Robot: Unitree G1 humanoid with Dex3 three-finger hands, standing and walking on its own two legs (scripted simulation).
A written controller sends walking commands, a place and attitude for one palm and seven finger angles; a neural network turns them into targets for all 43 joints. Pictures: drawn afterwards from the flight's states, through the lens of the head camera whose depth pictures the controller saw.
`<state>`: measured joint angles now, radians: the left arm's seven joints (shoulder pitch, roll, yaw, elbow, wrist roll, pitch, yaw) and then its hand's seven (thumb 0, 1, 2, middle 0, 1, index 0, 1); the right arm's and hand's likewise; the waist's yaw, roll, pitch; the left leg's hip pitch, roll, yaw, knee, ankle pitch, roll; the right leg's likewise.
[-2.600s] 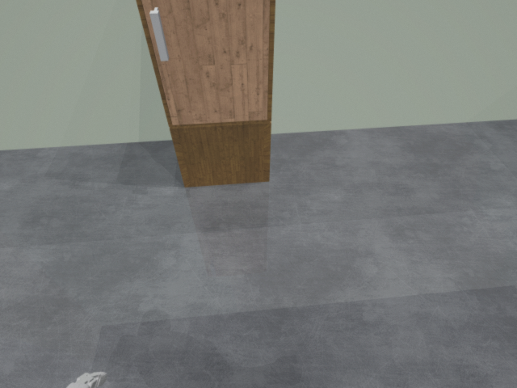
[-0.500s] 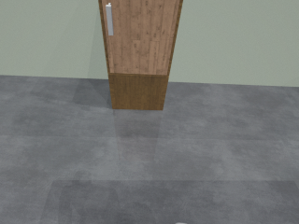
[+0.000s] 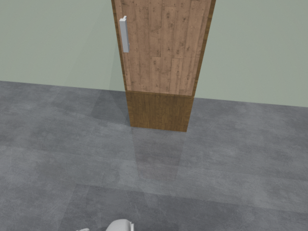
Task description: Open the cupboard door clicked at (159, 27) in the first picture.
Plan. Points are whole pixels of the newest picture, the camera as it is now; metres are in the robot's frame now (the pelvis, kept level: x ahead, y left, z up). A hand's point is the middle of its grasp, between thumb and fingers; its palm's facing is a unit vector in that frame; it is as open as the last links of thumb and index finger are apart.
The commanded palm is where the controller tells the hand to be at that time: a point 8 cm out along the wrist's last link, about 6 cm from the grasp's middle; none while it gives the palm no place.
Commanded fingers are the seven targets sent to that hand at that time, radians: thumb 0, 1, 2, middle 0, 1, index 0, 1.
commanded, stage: turn to face it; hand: left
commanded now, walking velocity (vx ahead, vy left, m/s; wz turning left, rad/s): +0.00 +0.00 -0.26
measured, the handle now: (125, 34) +0.95 +0.15 +0.05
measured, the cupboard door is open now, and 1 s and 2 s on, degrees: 0 0 0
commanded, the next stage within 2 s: take the last steps up to it in 0.24 s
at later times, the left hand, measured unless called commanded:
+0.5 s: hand out of the picture +0.08 +0.19 -0.17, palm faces -0.01 -0.99 -0.16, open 7.4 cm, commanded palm none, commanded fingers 0.00 0.90 0.90 -0.20 -0.30 -0.20 -0.30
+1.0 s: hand (83, 214) +0.21 +0.24 -0.18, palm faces -0.09 -0.98 -0.16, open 7.4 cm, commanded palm none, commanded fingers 0.00 0.90 0.90 -0.20 -0.30 -0.20 -0.30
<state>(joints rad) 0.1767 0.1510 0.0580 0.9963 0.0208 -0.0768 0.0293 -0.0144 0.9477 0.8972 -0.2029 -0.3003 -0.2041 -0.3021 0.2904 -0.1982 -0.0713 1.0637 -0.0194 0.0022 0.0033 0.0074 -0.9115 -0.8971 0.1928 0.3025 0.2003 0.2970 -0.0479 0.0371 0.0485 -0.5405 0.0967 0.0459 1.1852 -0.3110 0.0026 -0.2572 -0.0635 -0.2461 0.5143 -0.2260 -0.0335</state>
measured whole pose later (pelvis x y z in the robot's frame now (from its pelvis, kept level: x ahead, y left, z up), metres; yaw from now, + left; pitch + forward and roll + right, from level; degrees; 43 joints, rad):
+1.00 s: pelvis +0.22 +0.06 +0.00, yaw -8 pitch +0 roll +0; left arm 0.34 0.17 0.06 1.14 0.03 0.00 -0.01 0.01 0.91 0.90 -0.20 -0.30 -0.20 -0.30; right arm 0.29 -0.13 -0.04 1.06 -0.03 -0.06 -0.01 0.01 -0.91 -0.90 0.19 0.30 0.20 0.30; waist -0.01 -0.04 0.05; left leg -0.29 0.06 0.17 0.56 -0.26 0.03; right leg -0.35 -0.07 -0.05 1.04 -0.44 -0.02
